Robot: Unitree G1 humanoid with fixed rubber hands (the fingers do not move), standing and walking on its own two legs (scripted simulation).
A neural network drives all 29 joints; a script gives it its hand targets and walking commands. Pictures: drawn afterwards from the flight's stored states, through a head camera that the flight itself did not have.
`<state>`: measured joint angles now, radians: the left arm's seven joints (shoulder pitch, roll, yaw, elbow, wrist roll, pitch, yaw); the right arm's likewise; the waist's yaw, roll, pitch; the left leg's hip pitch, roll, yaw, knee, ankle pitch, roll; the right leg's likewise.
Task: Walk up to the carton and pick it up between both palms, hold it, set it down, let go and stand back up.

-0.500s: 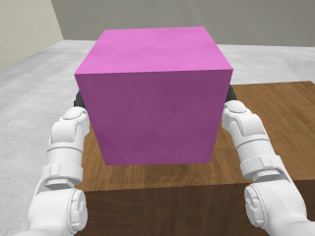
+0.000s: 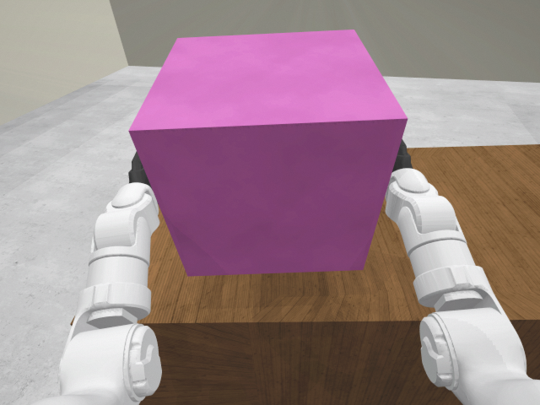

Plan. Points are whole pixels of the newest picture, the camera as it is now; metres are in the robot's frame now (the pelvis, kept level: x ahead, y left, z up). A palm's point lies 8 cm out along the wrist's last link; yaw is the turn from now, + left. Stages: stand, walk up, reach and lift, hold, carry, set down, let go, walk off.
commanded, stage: set down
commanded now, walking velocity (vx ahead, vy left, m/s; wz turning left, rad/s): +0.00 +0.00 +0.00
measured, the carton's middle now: (270, 154) +0.44 +0.00 +0.22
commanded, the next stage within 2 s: none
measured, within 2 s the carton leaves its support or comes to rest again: neither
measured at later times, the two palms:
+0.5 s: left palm (160, 199) +0.41 +0.19 +0.16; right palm (383, 179) +0.42 -0.18 +0.17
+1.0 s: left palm (162, 214) +0.40 +0.19 +0.13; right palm (378, 190) +0.43 -0.18 +0.14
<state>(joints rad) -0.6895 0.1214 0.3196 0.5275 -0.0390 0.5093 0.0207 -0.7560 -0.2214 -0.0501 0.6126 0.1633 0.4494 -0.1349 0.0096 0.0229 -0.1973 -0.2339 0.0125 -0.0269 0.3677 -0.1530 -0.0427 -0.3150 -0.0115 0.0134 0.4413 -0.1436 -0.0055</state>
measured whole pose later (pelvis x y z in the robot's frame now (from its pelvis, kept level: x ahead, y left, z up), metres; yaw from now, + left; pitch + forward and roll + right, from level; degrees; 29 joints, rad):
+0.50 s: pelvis +0.02 +0.01 +0.00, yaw +0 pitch +2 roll +1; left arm -0.63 0.08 0.34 0.53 0.04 0.33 0.00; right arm -0.75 -0.20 -0.09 0.69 0.13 0.25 -0.10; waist -0.01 0.01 -0.10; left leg -0.20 0.01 -0.03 0.33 -0.16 -0.04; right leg -0.28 -0.01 0.01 0.40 -0.15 0.00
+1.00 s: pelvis +0.03 +0.01 +0.00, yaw +0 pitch +2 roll +1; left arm -0.59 0.05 0.34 0.55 0.04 0.24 0.02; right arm -0.73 -0.20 -0.10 0.80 0.09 0.10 -0.04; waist 0.00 0.00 -0.07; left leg -0.20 0.01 -0.03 0.32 -0.16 -0.04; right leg -0.27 -0.01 0.01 0.39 -0.15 0.00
